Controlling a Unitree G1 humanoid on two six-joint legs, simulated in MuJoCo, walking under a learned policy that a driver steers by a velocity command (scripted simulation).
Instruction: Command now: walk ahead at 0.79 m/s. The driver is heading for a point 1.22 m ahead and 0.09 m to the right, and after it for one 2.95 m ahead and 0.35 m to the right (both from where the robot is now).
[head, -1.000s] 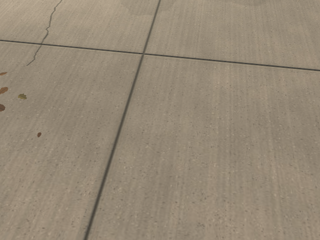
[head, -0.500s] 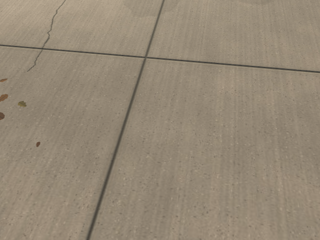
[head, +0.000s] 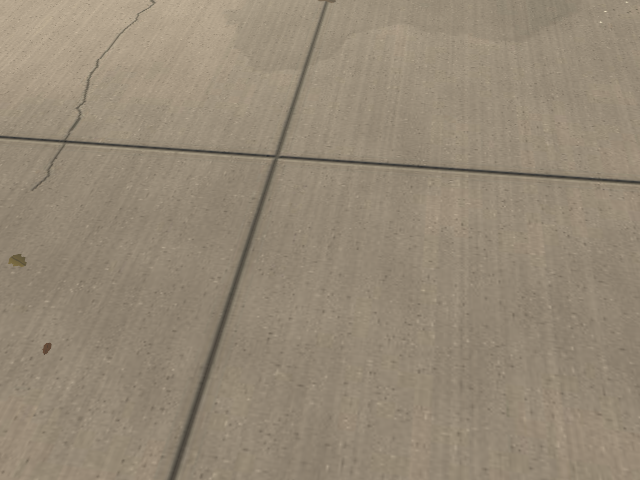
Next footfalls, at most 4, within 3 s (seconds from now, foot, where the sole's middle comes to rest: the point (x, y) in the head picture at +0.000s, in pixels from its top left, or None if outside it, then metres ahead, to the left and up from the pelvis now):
0.46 left None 0.49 0.09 -0.77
0.94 right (374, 310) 0.95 -0.06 -0.77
1.38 left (306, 191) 1.40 0.13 -0.77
1.84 right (389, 116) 1.76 -0.15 -0.77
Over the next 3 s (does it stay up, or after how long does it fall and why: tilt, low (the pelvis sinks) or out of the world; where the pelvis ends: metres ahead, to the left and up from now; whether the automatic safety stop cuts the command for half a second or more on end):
stays up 2.45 -0.40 0.01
